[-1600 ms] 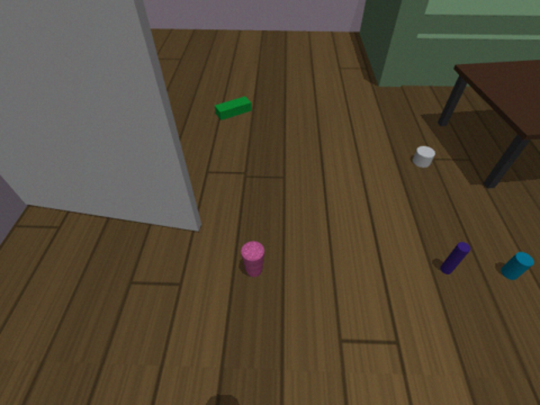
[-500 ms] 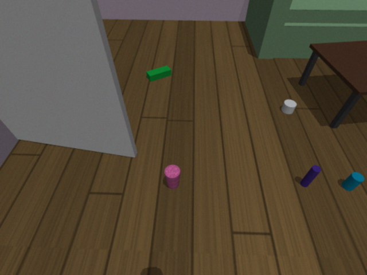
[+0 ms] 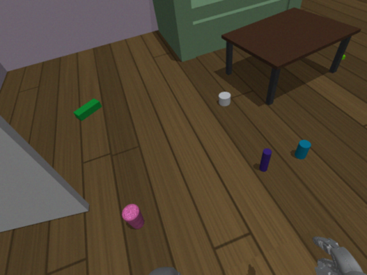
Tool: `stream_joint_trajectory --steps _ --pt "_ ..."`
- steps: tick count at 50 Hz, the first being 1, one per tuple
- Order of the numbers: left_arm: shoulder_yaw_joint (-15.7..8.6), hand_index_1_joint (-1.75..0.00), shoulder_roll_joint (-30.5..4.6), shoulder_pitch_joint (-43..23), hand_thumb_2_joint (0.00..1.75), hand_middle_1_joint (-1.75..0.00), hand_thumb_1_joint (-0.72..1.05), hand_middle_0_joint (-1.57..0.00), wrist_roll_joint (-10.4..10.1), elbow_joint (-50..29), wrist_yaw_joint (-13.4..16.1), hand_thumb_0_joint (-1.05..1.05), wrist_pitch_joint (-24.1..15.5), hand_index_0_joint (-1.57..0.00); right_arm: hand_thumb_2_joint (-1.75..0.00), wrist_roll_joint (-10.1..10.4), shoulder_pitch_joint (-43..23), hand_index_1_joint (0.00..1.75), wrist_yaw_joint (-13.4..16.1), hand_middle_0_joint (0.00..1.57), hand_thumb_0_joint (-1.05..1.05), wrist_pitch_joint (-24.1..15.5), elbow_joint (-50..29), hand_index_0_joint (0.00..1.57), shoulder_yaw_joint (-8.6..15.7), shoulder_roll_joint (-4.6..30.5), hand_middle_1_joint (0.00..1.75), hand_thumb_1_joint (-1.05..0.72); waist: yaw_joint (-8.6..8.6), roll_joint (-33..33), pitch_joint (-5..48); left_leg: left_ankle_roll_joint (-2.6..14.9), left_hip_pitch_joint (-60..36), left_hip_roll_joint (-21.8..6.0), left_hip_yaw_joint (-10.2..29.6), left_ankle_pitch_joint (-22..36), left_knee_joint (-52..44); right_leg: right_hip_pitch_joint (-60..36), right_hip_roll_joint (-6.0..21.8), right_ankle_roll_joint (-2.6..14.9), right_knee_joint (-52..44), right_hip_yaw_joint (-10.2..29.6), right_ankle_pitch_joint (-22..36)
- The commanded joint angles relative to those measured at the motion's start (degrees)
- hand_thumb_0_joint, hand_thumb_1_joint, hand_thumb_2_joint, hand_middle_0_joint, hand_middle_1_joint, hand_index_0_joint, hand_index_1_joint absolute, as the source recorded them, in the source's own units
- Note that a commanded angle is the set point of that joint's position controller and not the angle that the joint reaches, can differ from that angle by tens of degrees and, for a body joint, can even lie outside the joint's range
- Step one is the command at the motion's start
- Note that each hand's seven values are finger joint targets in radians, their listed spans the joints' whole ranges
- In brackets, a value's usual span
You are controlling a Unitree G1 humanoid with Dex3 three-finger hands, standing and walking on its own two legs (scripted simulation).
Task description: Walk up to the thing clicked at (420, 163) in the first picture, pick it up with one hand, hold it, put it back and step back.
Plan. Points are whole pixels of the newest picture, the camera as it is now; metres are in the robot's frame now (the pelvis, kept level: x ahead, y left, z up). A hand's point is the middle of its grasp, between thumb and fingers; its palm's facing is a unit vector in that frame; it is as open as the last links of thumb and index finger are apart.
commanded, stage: walk up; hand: left
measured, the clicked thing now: (224, 98) +1.53 -0.17 -0.72
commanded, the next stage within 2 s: none
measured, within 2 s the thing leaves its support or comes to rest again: neither
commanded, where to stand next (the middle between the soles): +1.21 +0.12 m, yaw -70 degrees
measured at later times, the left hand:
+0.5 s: hand (115, 153) +0.51 +0.29 -0.10, palm faces -0.46 -0.77 -0.44, open 7.4 cm
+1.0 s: hand (136, 113) +0.74 +0.27 -0.13, palm faces -0.57 -0.66 -0.49, open 7.4 cm
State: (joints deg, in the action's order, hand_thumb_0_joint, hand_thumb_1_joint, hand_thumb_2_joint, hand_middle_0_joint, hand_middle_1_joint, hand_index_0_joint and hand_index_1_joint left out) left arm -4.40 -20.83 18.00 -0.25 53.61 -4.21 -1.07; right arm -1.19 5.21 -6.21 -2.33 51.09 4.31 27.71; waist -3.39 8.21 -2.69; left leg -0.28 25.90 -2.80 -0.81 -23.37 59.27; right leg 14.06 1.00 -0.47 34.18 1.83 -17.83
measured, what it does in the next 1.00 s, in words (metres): walks ahead, turning right: left foot, then right foot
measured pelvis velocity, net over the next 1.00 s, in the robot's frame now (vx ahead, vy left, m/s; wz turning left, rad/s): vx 0.53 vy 0.06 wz -0.67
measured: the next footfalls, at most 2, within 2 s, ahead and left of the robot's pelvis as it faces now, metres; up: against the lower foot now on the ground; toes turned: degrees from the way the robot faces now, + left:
left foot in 0.22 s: +0.29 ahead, +0.17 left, +0.00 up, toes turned -9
right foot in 0.62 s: +0.41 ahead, -0.08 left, +0.00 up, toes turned -34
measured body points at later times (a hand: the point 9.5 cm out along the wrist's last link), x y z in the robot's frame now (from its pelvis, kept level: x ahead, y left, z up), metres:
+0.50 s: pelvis +0.26 +0.08 +0.01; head +0.28 +0.05 +0.46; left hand +0.53 +0.33 -0.07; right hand +0.13 -0.24 -0.10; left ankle +0.25 +0.18 -0.73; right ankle +0.30 -0.07 -0.69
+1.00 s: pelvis +0.53 +0.06 -0.02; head +0.54 +0.02 +0.43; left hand +0.77 +0.30 -0.10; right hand +0.45 -0.29 -0.11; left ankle +0.75 +0.13 -0.71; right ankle +0.38 -0.06 -0.73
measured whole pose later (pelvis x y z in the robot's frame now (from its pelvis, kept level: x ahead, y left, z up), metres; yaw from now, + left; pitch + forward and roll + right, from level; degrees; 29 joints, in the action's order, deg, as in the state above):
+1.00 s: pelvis +0.53 +0.06 -0.02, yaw -38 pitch -1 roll -2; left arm -1.7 -23.3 21.6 0.6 48.6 1.8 -5.3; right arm -3.1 10.1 -7.5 1.4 39.7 6.4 27.4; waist 0.2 6.7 -3.9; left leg -0.5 33.7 -9.0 3.6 -10.6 46.8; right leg 12.1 1.8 -2.6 38.3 5.3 -25.8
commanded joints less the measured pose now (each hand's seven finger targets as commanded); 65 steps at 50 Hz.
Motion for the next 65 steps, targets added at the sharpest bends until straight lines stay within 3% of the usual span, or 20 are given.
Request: stream_joint_trajectory --steps 1,6,9,10,12,14,17,24,28,30,31,32,33,38,48,52,53,54,59,65 --pt "-5.2 -0.3 -20.9 -7.2 0.9 -0.3 0.9 -0.2 -0.3 -8.0 2.0 0.0 -3.3 -0.2 -0.9 -0.6 -0.7 0.3 -0.3 0.2 0.0 -1.1 -7.4 0.2 2.8 10.1 0.3 -0.9 4.03 -17.8 -2.0 -1.08 4.1 -2.3 1.8 8.1 -6.6 3.8 8.7 10.54 -23.9 19.7 -15.8" --pt "-5.4 -0.3 -21.1 -7.0 0.9 -0.3 0.9 -0.2 0.3 -9.7 2.4 0.0 -4.4 -0.2 -0.9 -1.1 -0.7 0.3 -0.6 0.2 0.0 -1.4 -11.0 0.2 2.9 8.3 0.3 -0.9 5.32 -13.3 1.9 -1.64 -6.8 -2.6 0.9 13.1 -19.0 4.8 7.3 9.63 -18.8 15.4 -4.2" --pt "-4.2 -0.3 -18.1 -12.7 0.9 -0.3 0.9 -0.2 1.1 -11.4 3.0 0.0 -4.0 -0.2 -0.9 -0.8 18.9 0.3 0.7 0.2 0.0 -1.7 -5.9 0.2 5.1 10.7 0.3 -0.9 15.89 -6.3 6.3 0.45 -34.2 -0.2 1.0 7.3 -24.5 20.9 3.7 6.57 5.1 12.6 -1.3" --pt "-2.5 -0.3 -11.9 -9.3 0.9 -0.3 0.9 -0.2 1.5 -11.1 3.5 0.0 -4.0 -0.2 -0.9 -1.4 25.4 0.3 1.7 0.2 0.0 -1.9 -5.1 0.2 6.4 15.1 0.3 -0.9 18.39 11.0 8.2 1.1 -39.4 -8.1 15.1 -11.5 -34.7 29.5 -5.0 4.62 27.6 6.0 -12.3" --pt "-1.0 -0.3 -12.6 1.1 0.9 -0.3 0.9 -0.2 0.8 -9.9 4.4 0.0 -3.9 -0.2 -0.9 1.3 8.4 0.3 2.7 0.2 0.0 -2.5 -10.9 0.2 6.3 18.5 0.3 -0.9 5.73 12.4 3.2 2.79 -21.8 -23.7 48.6 -36.1 -59.3 31.2 -2.8 4.89 45.8 5.7 -8.7" --pt "-2.4 -0.3 -17.2 2.4 0.9 -0.3 0.9 -0.2 0.0 -5.8 3.5 0.0 -3.5 -0.2 -0.9 0.6 -1.8 0.3 2.5 0.2 0.0 -2.7 -13.6 0.2 5.2 14.7 0.3 -0.9 1.59 6.1 -0.7 5.89 -12.8 -20.4 33.4 -27.6 -54.7 26.0 5.3 2.7 40.7 3.0 0.0" --pt "-3.5 -0.3 -17.9 -2.1 0.9 -0.3 0.9 -0.2 -0.6 -4.3 1.5 0.0 -2.7 -0.2 -0.9 -0.4 5.3 0.3 2.2 0.2 0.0 -3.0 -11.4 0.2 4.0 9.9 0.3 -0.9 5.78 2.2 0.2 7.75 -16.2 -12.0 10.2 -7.5 -47.9 22.0 6.1 -0.22 27.2 -1.0 3.3" --pt "-1.9 -0.3 -14.6 -14.5 0.9 -0.3 0.9 -0.2 -1.2 -9.5 0.8 0.0 -2.8 -0.2 -0.9 -0.4 14.2 0.3 1.7 0.2 0.0 -2.1 -11.3 0.2 4.7 11.0 0.3 -0.9 10.77 -3.3 1.4 7.05 -27.1 -12.8 -1.5 13.1 -45.5 21.1 3.9 1.18 5.8 -7.3 7.9" --pt "-2.0 -0.3 -13.9 -12.4 0.9 -0.3 0.9 -0.2 -1.4 -9.1 1.7 0.0 -2.8 -0.2 -0.9 -0.9 13.0 0.3 2.0 0.2 0.0 -1.0 -13.6 0.2 4.5 10.6 0.3 -0.9 7.87 -4.1 3.0 4.31 -20.8 -11.8 -8.2 34.3 -34.6 5.6 0.2 2.92 2.6 -11.9 6.7" --pt "-3.6 -0.3 -15.8 0.7 0.9 -0.3 0.9 -0.2 -0.7 -6.0 2.9 0.0 -2.5 -0.2 -0.9 0.0 9.4 0.3 2.3 0.2 0.0 -0.8 -15.1 0.2 4.7 10.1 0.3 -0.9 -1.33 -7.4 10.3 2.99 -10.0 -8.4 -11.8 44.0 -15.5 -16.4 -0.5 7.35 -2.0 -9.8 5.6" --pt "-5.3 -0.3 -20.5 9.3 0.9 -0.3 0.9 -0.2 -0.6 -4.5 4.1 0.0 -2.6 -0.2 -0.9 0.1 11.5 0.3 2.4 0.2 0.0 -0.9 -15.7 0.2 3.6 7.6 0.3 -0.9 -5.73 -16.8 14.2 0.52 2.8 -4.1 -10.9 25.2 2.2 -29.9 5.2 10.71 -6.9 2.6 -1.8" --pt "-6.1 -0.3 -25.9 9.3 0.9 -0.3 0.9 -0.2 -0.8 -6.5 5.2 0.0 -2.4 -0.2 -0.9 0.8 15.3 0.3 2.2 0.2 0.0 -0.9 -16.7 0.2 2.5 5.0 0.3 -0.9 -3.76 -26.2 16.6 -2.61 19.9 2.6 -5.9 -10.8 14.1 -38.7 23.0 19.02 -10.8 35.1 -0.6" --pt "-5.9 -0.3 -26.4 6.6 0.9 -0.3 0.9 -0.2 -1.7 -7.7 6.0 0.0 -1.8 -0.2 -0.9 0.4 12.1 0.3 2.5 0.2 0.0 -0.5 -16.1 0.2 4.2 11.8 0.3 -0.9 -3.81 -16.7 14.4 -3.06 22.6 -0.2 7.5 -11.4 20.5 -31.3 26.0 24.07 -14.4 45.6 -8.0" --pt "-3.5 -0.3 -19.5 -5.0 0.9 -0.3 0.9 -0.2 -1.4 -10.6 6.9 0.0 -4.1 -0.2 -0.9 -0.8 14.9 0.3 1.8 0.2 0.0 1.4 -12.1 0.2 3.2 8.3 0.3 -0.9 6.5 -12.0 1.1 -1.04 7.8 -4.4 5.2 4.4 3.8 -3.3 10.3 11.66 -12.9 10.4 18.5" --pt "-4.1 -0.3 -23.5 1.2 0.9 -0.3 0.9 -0.2 1.0 -10.0 8.4 0.0 -6.4 -0.2 -0.9 -2.0 2.2 0.3 -1.1 0.2 0.0 2.1 -17.5 0.2 5.0 7.7 0.3 -0.9 4.82 -15.4 -0.5 0.5 2.0 -5.9 3.0 13.7 -13.1 7.4 10.5 11.58 -7.5 11.4 9.5" --pt "-2.1 -0.3 -18.2 0.1 0.9 -0.3 0.9 -0.2 1.2 -10.7 9.1 0.0 -5.5 -0.2 -0.9 -2.9 20.0 0.3 -0.2 0.2 0.0 1.5 -12.0 0.2 8.1 13.0 0.3 -0.9 16.19 0.7 7.9 3.6 -25.8 -1.9 2.2 1.9 -27.6 18.3 4.0 5.73 24.3 3.3 13.5" --pt "0.1 -0.3 -11.9 4.6 0.9 -0.3 0.9 -0.2 0.3 -11.2 9.3 0.0 -5.4 -0.2 -0.9 -2.9 21.1 0.3 0.6 0.2 0.0 0.9 -12.5 0.2 9.2 18.0 0.3 -0.9 14.84 20.0 8.3 4.58 -32.5 -18.0 24.8 -0.6 -38.5 33.3 -4.9 2.98 37.3 -1.3 -14.8" --pt "-0.5 -0.3 -15.1 5.6 0.9 -0.3 0.9 -0.2 -0.1 -8.8 10.6 0.0 -5.0 -0.2 -0.9 -1.0 16.2 0.3 1.4 0.2 0.0 1.1 -12.8 0.2 9.7 19.5 0.3 -0.9 11.16 14.9 9.1 9.22 -28.3 -21.8 35.3 -6.6 -44.2 33.7 -1.8 4.82 44.2 2.4 -14.1" --pt "-1.5 -0.3 -18.2 6.9 0.9 -0.3 0.9 -0.2 -1.0 -2.9 8.7 0.0 -4.7 -0.2 -0.9 -1.0 8.2 0.3 2.4 0.2 0.0 1.0 -14.6 0.2 6.0 9.8 0.3 -0.9 7.14 5.4 4.5 9.94 -18.5 -12.6 7.9 17.8 -36.2 23.2 4.0 2.22 30.6 -2.2 -4.5" --pt "-1.8 -0.3 -15.4 5.3 0.9 -0.3 0.9 -0.2 -0.6 -4.6 8.8 0.0 -4.1 -0.2 -0.9 -2.7 7.4 0.3 2.3 0.2 0.0 2.3 -16.6 0.2 4.6 8.2 0.3 -0.9 6.74 1.2 3.7 13.37 -13.8 -14.4 2.2 23.3 -35.1 11.6 3.0 2.52 13.6 -6.7 -1.2"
